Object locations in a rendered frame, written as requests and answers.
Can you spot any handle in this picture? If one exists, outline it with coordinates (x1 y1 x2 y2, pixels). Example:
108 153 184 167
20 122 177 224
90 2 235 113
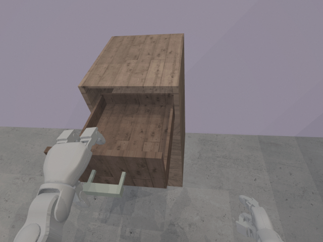
83 170 126 198

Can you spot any robot right hand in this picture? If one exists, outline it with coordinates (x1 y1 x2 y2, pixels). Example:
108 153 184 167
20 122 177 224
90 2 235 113
236 195 274 240

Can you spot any cabinet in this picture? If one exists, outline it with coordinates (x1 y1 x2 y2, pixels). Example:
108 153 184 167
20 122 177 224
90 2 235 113
78 33 185 187

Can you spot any drawer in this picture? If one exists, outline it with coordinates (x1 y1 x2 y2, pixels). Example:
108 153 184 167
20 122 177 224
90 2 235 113
44 93 175 189

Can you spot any right robot forearm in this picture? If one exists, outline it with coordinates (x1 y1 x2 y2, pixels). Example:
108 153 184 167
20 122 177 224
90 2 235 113
256 228 284 242

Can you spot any robot left hand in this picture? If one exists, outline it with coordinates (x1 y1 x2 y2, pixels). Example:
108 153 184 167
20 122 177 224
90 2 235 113
43 127 105 208

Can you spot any left robot forearm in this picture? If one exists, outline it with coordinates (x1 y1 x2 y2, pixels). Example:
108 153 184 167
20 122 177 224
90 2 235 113
13 182 76 242

